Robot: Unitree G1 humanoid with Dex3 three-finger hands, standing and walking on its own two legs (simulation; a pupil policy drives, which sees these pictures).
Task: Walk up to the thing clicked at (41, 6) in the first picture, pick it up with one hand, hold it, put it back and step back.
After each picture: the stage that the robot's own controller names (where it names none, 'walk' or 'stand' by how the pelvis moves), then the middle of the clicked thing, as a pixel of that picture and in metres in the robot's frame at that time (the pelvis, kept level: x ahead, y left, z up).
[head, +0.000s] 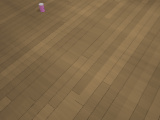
stand; (41, 7) +2.10 +0.69 -0.72
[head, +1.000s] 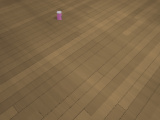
walk; (59, 15) +2.02 +0.35 -0.70
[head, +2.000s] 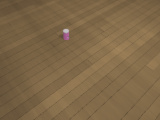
walk; (66, 34) +1.40 +0.21 -0.72
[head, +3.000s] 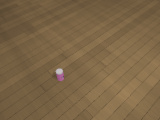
walk; (60, 74) +0.88 +0.25 -0.72
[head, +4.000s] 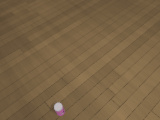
walk; (59, 109) +0.50 +0.25 -0.70
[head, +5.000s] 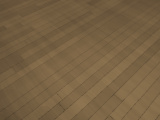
stand; out of the picture +0.30 +0.22 -0.70
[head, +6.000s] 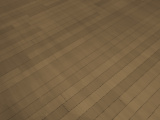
stand; out of the picture +0.29 +0.21 -0.72
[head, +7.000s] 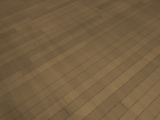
stand; out of the picture +0.27 +0.22 -0.73
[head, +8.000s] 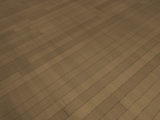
stand; out of the picture +0.27 +0.23 -0.73
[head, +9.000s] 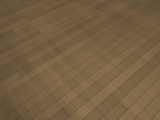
stand; out of the picture +0.26 +0.22 -0.73
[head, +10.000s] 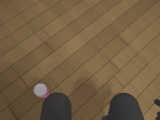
go down; (42, 91) +0.33 +0.23 -0.44
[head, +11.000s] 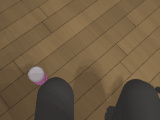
go down; (38, 76) +0.36 +0.24 -0.32
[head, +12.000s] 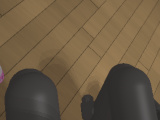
close in; out of the picture +0.35 +0.26 -0.23
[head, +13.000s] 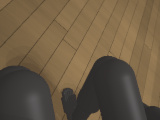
close; out of the picture +0.35 +0.27 -0.22
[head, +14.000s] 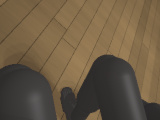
lift; out of the picture +0.35 +0.27 -0.22
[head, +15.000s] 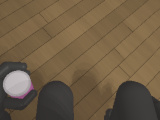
lift; (20, 88) +0.28 +0.23 -0.05
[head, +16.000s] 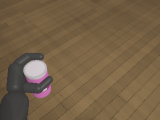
lift; (38, 79) +0.33 +0.17 +0.06
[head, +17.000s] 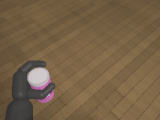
hold; (41, 85) +0.33 +0.17 +0.01
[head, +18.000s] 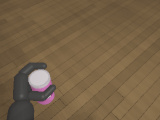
hold; (42, 87) +0.33 +0.17 +0.01
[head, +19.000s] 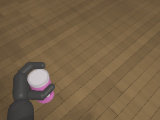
crouch; (41, 86) +0.33 +0.17 -0.01
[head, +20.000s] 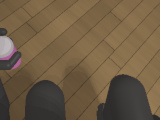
lower; (6, 54) +0.42 +0.25 -0.09
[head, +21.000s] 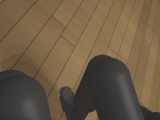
lower; out of the picture +0.40 +0.28 -0.21
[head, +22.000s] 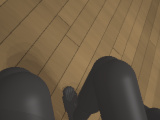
lower; out of the picture +0.36 +0.28 -0.22
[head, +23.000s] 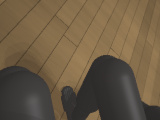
lower; out of the picture +0.36 +0.28 -0.22
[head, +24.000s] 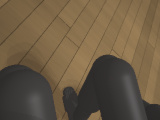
lower; out of the picture +0.36 +0.28 -0.22
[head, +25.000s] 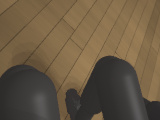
open; out of the picture +0.35 +0.26 -0.22
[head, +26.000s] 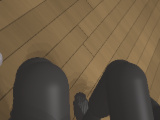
stand; out of the picture +0.35 +0.25 -0.22
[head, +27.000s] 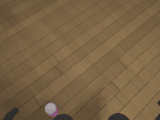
walk; (51, 109) +0.33 +0.21 -0.55
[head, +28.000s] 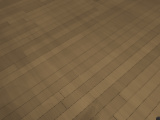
stand; out of the picture +0.29 +0.21 -0.67
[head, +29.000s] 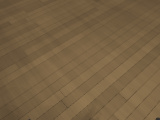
stand; out of the picture +0.30 +0.21 -0.67
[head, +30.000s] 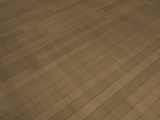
stand; out of the picture +0.32 +0.20 -0.72
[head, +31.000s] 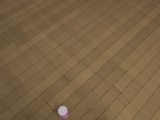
walk; (63, 112) +0.37 +0.18 -0.70
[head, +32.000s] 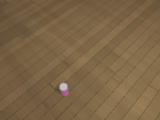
walk; (64, 89) +0.61 +0.22 -0.70
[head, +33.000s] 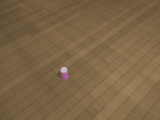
stand; (64, 73) +0.91 +0.28 -0.70
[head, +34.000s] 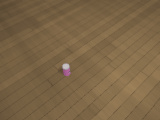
stand; (66, 69) +0.90 +0.22 -0.72
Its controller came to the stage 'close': yes
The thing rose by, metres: 0.73
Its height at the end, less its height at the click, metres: +0.00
